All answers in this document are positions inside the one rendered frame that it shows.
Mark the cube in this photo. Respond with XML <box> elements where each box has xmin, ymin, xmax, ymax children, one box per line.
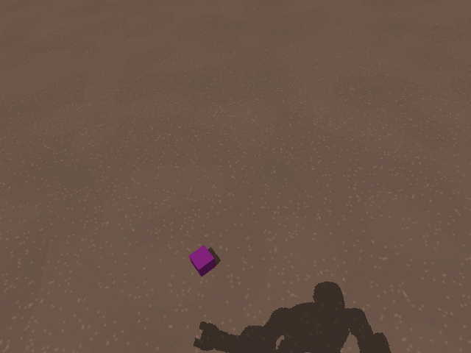
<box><xmin>189</xmin><ymin>245</ymin><xmax>216</xmax><ymax>277</ymax></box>

